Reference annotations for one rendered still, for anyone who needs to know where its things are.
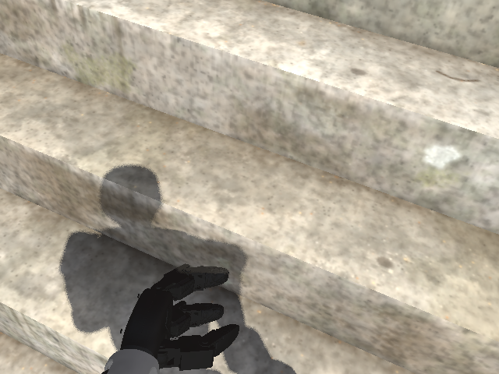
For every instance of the left robot forearm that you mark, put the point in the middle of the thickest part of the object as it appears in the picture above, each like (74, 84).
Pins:
(131, 361)

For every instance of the robot left hand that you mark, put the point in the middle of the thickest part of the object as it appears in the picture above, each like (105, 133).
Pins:
(155, 320)

